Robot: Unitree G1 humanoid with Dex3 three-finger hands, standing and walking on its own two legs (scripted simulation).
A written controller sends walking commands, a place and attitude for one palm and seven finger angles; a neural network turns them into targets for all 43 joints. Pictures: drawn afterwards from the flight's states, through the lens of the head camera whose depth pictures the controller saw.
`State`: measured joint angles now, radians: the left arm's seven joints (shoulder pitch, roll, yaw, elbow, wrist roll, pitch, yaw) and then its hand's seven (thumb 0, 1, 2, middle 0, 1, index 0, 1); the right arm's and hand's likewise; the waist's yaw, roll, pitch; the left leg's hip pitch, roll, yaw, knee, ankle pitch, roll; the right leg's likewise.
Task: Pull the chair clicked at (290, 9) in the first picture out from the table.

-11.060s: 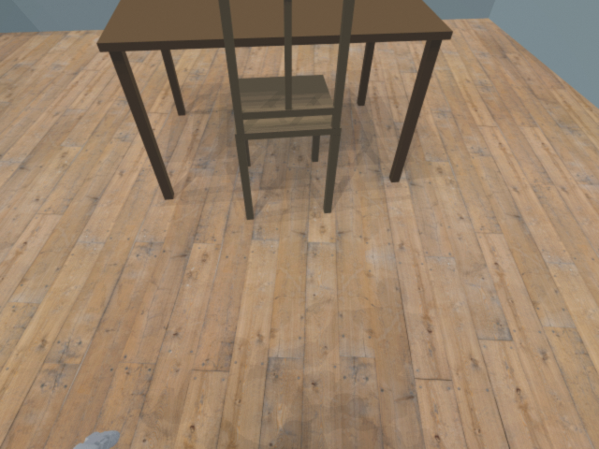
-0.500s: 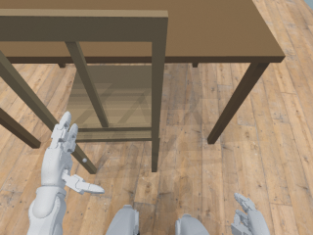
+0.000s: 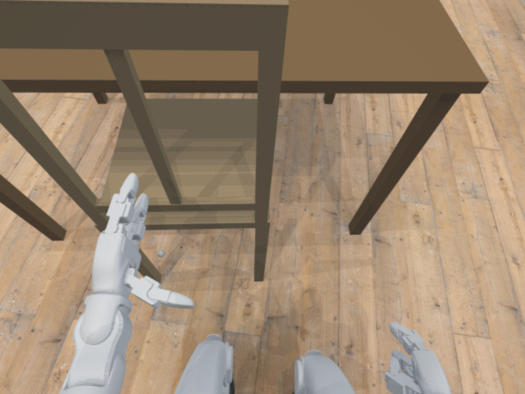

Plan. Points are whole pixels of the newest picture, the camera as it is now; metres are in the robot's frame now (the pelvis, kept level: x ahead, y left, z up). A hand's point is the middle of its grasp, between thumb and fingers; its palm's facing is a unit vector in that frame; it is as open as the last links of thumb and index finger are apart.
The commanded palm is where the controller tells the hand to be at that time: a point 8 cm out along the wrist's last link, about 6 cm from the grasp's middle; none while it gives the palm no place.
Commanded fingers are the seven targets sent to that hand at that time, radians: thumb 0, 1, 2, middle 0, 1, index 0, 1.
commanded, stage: aim the fingers beside a spindle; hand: left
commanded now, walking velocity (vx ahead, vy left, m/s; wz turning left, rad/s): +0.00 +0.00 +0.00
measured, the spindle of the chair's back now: (154, 145) +0.47 +0.19 +0.07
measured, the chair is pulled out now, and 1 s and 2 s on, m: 0.00 0.00 0.00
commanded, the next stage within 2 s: push the fingers through the gap in 0.76 s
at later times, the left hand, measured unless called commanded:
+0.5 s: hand (164, 248) +0.32 +0.16 +0.02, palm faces +0.06 -1.00 -0.02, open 16.9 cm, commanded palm +0.29 +0.21 +0.02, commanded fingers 0.00 -0.50 0.30 -0.06 -0.08 -0.06 -0.08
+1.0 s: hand (166, 243) +0.33 +0.16 +0.01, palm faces +0.07 -1.00 -0.02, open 16.9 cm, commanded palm +0.31 +0.21 +0.02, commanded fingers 0.00 -0.50 0.30 -0.06 -0.08 -0.06 -0.08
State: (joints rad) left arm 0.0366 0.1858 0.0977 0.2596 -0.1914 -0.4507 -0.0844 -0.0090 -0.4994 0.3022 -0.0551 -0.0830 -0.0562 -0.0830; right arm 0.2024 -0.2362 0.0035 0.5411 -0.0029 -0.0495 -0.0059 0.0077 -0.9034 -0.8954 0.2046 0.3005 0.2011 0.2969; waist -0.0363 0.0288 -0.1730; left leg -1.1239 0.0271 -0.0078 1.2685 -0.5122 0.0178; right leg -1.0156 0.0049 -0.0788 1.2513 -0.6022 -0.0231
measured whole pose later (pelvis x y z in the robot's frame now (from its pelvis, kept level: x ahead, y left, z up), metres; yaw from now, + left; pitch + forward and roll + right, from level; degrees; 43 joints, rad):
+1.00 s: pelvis +0.00 +0.00 -0.01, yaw +0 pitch +22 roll -2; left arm -0.05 0.19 0.11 0.34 -0.17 -0.48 -0.05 -0.01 -0.50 0.30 -0.06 -0.08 -0.06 -0.08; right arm 0.19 -0.23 0.01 0.55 -0.01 -0.01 0.00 0.01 -0.90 -0.90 0.20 0.30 0.20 0.30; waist -0.04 0.03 -0.17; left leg -1.16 0.03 -0.01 1.30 -0.52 0.02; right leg -1.06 0.01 -0.08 1.28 -0.61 -0.03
